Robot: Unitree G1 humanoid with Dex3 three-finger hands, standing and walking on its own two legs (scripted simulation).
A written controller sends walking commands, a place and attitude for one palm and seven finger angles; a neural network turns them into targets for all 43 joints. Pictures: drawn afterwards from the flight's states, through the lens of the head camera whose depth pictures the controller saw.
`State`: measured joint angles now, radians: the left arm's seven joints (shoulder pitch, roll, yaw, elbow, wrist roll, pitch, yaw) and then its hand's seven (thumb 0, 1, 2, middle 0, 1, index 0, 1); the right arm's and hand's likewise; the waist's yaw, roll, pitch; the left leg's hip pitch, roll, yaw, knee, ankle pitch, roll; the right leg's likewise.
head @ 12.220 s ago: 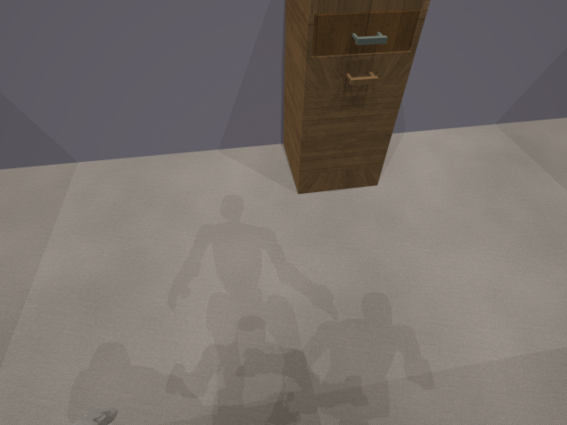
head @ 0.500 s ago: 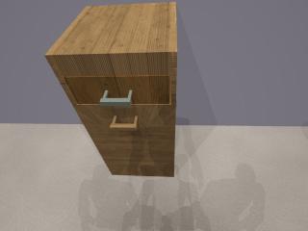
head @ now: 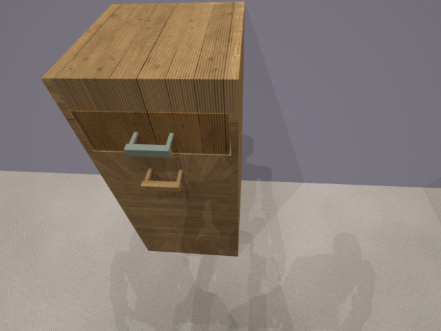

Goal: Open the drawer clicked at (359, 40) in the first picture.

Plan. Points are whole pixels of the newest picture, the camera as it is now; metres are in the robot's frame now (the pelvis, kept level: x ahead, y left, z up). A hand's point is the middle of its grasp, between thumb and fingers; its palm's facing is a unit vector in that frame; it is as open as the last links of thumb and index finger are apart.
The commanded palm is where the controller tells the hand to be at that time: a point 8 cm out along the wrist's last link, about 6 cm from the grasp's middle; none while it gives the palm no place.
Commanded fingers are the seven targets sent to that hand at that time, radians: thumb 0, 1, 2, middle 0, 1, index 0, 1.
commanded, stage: come to a stop and stand still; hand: left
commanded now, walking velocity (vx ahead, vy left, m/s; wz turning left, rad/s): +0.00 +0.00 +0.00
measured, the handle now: (150, 143) +0.53 +0.21 +0.01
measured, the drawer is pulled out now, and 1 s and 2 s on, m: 0.00 0.00 0.00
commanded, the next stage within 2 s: look again from close up in 0.36 s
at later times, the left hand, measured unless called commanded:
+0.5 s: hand out of the picture +0.01 +0.16 -0.17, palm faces +0.05 -0.98 -0.21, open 7.3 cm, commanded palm none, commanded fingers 0.00 0.90 0.90 -0.20 -0.30 -0.20 -0.30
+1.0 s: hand out of the picture +0.01 +0.17 -0.17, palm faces +0.05 -0.98 -0.20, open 7.3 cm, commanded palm none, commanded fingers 0.00 0.90 0.90 -0.20 -0.30 -0.20 -0.30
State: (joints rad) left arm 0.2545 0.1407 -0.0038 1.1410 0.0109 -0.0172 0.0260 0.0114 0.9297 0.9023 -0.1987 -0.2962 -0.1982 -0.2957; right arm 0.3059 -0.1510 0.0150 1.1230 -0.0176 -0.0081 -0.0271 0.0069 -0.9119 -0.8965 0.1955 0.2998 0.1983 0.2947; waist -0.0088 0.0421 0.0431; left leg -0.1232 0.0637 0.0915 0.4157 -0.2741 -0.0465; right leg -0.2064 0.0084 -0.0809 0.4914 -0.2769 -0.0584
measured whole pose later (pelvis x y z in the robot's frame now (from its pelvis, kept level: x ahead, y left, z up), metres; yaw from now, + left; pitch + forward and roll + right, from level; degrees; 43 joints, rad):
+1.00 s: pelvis +0.02 +0.00 +0.00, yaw +1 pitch -1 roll +1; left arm 0.28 0.13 0.01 1.14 0.01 -0.02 0.03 0.01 0.92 0.90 -0.20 -0.30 -0.20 -0.30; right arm 0.31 -0.12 0.01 1.15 -0.02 -0.01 -0.04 0.01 -0.91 -0.90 0.20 0.30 0.20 0.29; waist 0.00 0.02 0.04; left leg -0.09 0.07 0.08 0.39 -0.29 -0.05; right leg -0.16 0.02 -0.10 0.45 -0.29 -0.06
